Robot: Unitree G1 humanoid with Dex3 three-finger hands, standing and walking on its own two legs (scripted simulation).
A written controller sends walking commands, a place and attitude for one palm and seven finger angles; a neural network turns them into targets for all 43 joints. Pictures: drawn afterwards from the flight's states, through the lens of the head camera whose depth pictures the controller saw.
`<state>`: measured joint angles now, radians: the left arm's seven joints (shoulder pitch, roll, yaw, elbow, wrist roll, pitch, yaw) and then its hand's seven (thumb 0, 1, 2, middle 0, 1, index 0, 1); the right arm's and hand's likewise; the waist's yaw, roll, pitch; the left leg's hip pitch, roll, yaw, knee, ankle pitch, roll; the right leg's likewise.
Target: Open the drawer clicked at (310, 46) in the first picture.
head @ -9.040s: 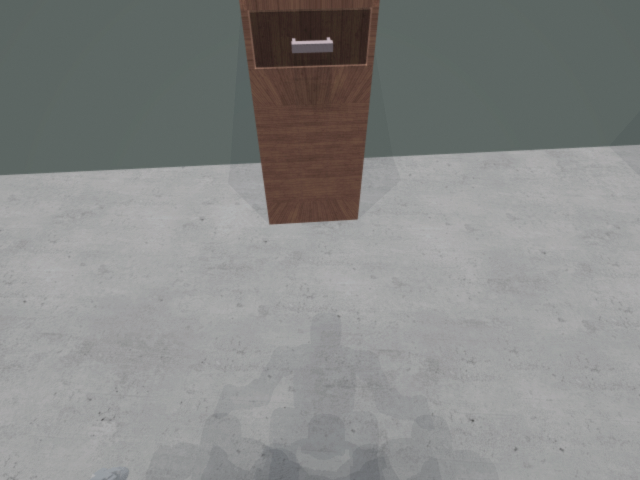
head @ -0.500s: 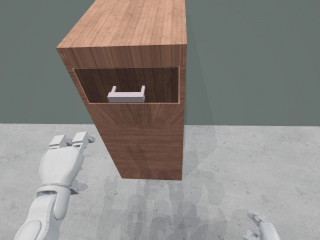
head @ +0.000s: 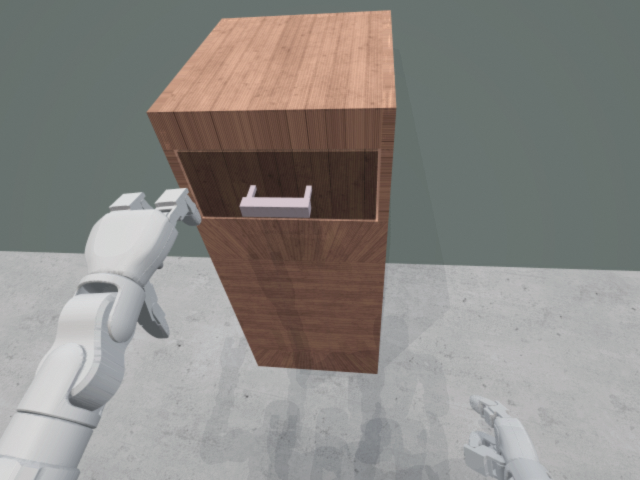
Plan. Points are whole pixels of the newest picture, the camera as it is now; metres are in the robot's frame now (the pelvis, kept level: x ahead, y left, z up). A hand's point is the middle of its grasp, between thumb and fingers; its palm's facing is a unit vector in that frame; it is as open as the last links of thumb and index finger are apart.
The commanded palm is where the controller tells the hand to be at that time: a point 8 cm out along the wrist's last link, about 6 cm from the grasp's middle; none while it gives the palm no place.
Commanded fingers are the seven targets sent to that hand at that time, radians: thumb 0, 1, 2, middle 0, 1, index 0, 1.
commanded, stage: raise the hand with hooked fingers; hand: left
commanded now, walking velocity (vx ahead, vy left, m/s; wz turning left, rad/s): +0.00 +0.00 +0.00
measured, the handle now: (278, 199) +0.56 +0.17 +0.02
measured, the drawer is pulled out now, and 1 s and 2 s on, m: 0.00 0.00 0.00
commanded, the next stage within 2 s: move the hooked fingers above the handle in 0.40 s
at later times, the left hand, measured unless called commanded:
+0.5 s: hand (158, 269) +0.30 +0.24 +0.13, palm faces +0.11 -0.07 -0.99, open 13.9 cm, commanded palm +0.27 +0.23 +0.19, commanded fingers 0.00 -0.50 0.30 -0.30 -1.20 -0.30 -1.20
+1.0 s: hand (204, 245) +0.36 +0.21 +0.11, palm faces +0.03 -0.07 -1.00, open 13.9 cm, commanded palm +0.35 +0.21 +0.17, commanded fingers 0.00 -0.50 0.30 -0.30 -1.20 -0.30 -1.20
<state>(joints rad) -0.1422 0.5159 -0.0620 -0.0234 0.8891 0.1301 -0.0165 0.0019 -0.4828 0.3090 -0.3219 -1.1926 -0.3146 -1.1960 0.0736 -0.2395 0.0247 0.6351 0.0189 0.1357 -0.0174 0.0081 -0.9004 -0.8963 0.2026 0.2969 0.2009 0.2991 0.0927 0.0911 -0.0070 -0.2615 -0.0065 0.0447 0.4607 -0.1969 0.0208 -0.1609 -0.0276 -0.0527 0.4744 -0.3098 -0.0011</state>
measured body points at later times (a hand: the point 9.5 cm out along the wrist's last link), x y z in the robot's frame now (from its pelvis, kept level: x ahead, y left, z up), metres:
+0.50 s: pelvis -0.01 -0.01 +0.00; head +0.00 -0.05 +0.45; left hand +0.29 +0.24 +0.18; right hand +0.18 -0.23 -0.12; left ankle +0.03 +0.11 -0.74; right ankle -0.04 -0.12 -0.74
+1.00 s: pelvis +0.00 -0.01 +0.00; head +0.01 -0.05 +0.45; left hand +0.36 +0.21 +0.16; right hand +0.16 -0.25 -0.13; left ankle +0.03 +0.11 -0.74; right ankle -0.04 -0.12 -0.74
